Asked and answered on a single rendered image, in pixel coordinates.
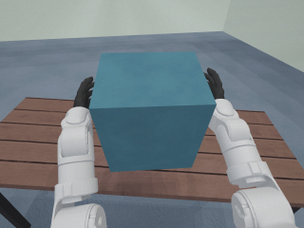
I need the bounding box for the robot right upper arm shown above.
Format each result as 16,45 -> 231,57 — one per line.
231,186 -> 299,228

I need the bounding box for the carton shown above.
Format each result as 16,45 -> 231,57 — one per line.
88,51 -> 217,172

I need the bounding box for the left robot hand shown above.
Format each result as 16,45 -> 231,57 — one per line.
73,76 -> 95,110

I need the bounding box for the table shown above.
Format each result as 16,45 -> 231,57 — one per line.
0,97 -> 304,228

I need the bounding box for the robot left forearm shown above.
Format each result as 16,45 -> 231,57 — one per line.
50,106 -> 99,228

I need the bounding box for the robot right forearm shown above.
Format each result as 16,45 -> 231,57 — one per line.
208,99 -> 295,223

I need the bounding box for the robot left upper arm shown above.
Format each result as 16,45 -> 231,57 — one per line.
51,203 -> 107,228

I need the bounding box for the right robot hand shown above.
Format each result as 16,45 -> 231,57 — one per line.
203,67 -> 225,100

